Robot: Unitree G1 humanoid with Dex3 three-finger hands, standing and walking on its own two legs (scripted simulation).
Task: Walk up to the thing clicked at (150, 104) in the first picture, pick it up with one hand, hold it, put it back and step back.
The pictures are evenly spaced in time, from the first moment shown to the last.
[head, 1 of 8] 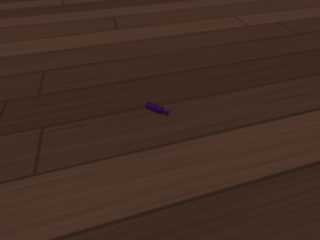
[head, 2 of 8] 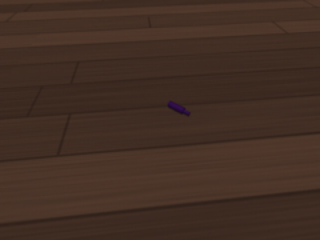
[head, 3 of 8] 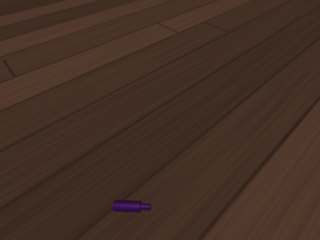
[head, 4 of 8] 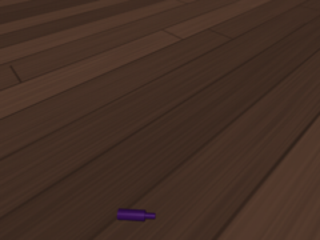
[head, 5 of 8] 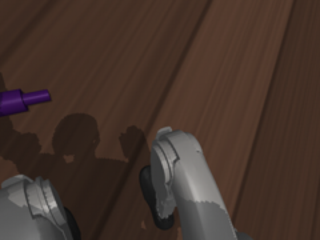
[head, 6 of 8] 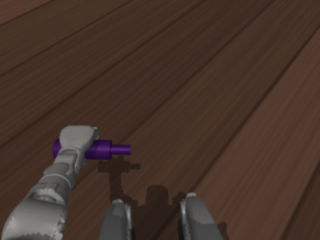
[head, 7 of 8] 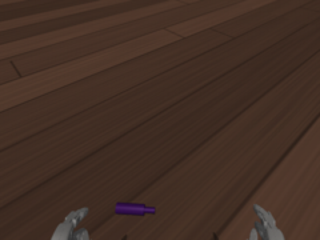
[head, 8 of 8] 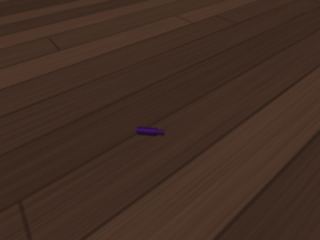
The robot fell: no
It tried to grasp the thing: yes
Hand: left
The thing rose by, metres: 0.68
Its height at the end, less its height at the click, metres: +0.00
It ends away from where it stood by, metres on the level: 0.01
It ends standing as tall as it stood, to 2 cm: yes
